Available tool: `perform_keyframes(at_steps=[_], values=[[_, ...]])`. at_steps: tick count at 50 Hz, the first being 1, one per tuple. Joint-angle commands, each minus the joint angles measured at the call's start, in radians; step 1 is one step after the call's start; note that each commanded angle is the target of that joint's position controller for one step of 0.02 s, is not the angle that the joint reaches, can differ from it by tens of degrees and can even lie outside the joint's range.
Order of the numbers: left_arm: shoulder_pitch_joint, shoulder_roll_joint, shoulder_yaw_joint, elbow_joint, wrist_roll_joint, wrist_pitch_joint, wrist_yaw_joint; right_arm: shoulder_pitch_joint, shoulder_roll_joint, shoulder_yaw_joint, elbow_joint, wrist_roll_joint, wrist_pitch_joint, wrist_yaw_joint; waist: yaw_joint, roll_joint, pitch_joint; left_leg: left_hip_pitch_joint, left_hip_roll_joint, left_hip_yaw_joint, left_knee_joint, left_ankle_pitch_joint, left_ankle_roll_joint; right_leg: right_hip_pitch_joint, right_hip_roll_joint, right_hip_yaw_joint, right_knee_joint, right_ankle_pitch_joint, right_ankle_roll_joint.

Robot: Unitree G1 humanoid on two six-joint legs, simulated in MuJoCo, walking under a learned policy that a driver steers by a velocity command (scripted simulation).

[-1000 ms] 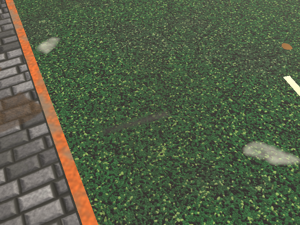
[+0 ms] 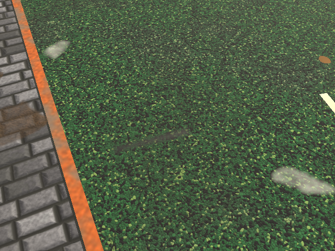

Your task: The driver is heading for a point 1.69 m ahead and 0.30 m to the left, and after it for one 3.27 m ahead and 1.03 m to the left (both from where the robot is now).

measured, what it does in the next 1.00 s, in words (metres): stands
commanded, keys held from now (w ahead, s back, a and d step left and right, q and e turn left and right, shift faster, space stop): no key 1.00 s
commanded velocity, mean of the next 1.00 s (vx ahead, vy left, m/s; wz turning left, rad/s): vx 0.00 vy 0.00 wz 0.00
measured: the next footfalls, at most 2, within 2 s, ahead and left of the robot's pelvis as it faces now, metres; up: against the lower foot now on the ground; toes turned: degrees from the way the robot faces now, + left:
right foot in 1.72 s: +0.43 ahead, -0.10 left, +0.00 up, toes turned -2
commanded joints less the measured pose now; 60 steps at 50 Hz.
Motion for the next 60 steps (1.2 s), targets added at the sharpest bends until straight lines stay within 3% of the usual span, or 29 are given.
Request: perform_keyframes(at_steps=[1, 52, 53, 54, 56, 57, 59, 60], values=[[0.061, 0.094, 0.014, -0.01, -0.001, -0.006, 0.003, 0.012, -0.101, -0.014, -0.026, 0.0, -0.007, -0.004, 0.001, -0.007, 0.007, 0.087, 0.02, -0.017, -0.067, 0.104, 0.03, -0.129, -0.018, 0.01, -0.11, 0.108, -0.014], [0.175, 0.042, 0.009, 0.014, -0.006, -0.009, 0.006, 0.119, -0.055, -0.005, -0.022, 0.005, -0.012, -0.012, 0.005, -0.008, 0.029, 0.076, 0.014, -0.016, -0.054, 0.127, 0.033, -0.144, -0.015, -0.004, -0.104, 0.115, -0.013], [0.196, 0.032, 0.007, 0.025, -0.007, -0.008, 0.007, 0.136, -0.043, -0.003, -0.012, 0.004, -0.011, -0.012, 0.006, -0.011, 0.005, 0.087, 0.002, -0.003, -0.054, 0.021, 0.033, -0.135, -0.007, -0.012, -0.111, 0.016, -0.018], [0.202, 0.041, 0.012, 0.027, -0.012, -0.006, 0.009, 0.141, -0.047, -0.005, -0.009, 0.009, -0.01, -0.013, 0.007, -0.02, 0.021, 0.066, -0.021, 0.016, -0.035, -0.142, 0.038, -0.152, 0.001, -0.012, -0.111, -0.129, -0.033], [0.188, 0.076, 0.024, 0.003, -0.021, -0.006, 0.015, 0.132, -0.061, -0.013, -0.018, 0.015, -0.018, -0.013, 0.014, -0.045, 0.097, -0.046, -0.039, 0.028, 0.005, -0.419, 0.057, -0.209, -0.028, 0.044, -0.128, -0.407, -0.085], [0.204, 0.087, 0.028, -0.002, -0.027, -0.014, 0.015, 0.112, -0.051, -0.012, -0.031, 0.017, -0.032, -0.009, 0.026, -0.06, 0.131, -0.096, -0.033, 0.023, 0.032, -0.431, 0.063, -0.217, -0.069, 0.102, -0.155, -0.469, -0.115], [0.26, 0.139, 0.047, 0.001, -0.037, -0.036, 0.009, 0.062, -0.012, -0.005, -0.061, 0.022, -0.07, 0.008, 0.054, -0.158, 0.152, -0.209, -0.044, 0.074, 0.186, -0.269, 0.053, -0.132, -0.207, 0.301, -0.259, -0.522, -0.192], [0.244, 0.168, 0.058, -0.007, -0.038, -0.044, 0.006, 0.045, -0.005, -0.003, -0.075, 0.025, -0.087, 0.018, 0.052, -0.199, 0.173, -0.249, -0.02, 0.073, 0.269, -0.199, 0.062, -0.12, -0.288, 0.404, -0.303, -0.507, -0.234]])
Keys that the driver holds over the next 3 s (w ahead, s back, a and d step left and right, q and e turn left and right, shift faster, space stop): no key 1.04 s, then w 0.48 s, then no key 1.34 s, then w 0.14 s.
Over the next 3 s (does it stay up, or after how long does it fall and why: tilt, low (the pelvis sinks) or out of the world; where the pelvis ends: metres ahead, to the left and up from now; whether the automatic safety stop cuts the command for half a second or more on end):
stays up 0.39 0.00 0.00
